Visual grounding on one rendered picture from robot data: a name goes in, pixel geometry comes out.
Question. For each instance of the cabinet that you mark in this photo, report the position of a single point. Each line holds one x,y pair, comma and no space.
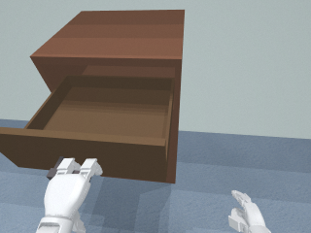
126,43

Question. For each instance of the handle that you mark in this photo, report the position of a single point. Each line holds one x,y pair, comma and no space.
52,172

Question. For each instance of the robot left forearm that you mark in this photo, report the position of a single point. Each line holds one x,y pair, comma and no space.
55,224

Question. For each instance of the drawer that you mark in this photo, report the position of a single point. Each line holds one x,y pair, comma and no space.
122,121

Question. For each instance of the left robot hand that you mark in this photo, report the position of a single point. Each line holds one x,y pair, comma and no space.
66,192

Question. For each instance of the right robot hand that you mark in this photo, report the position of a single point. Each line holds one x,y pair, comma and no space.
241,220

